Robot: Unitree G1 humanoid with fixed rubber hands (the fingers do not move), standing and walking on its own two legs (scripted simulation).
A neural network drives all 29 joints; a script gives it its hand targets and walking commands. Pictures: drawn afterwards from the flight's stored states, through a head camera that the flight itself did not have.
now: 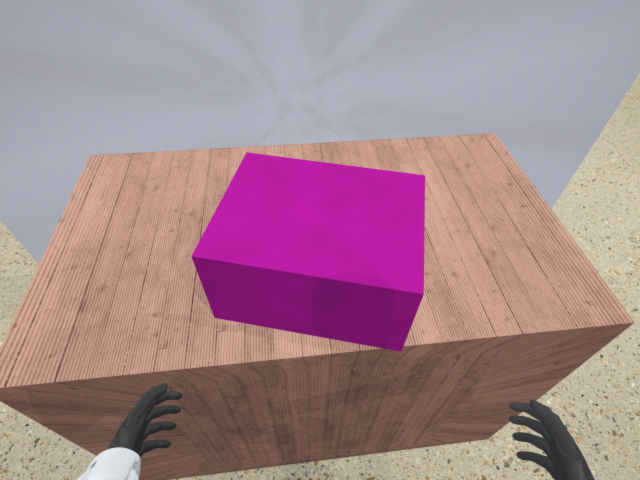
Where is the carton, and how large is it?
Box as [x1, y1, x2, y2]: [192, 153, 424, 350]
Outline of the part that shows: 246,153 192,254 193,261 214,317 395,350 401,350 423,294 424,175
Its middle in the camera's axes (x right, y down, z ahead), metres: +0.00 +0.01 +0.62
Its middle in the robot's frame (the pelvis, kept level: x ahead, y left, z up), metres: +0.45 +0.02 +0.00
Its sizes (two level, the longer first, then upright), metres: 0.298 0.230 0.157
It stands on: a pedestal, 0.69 m high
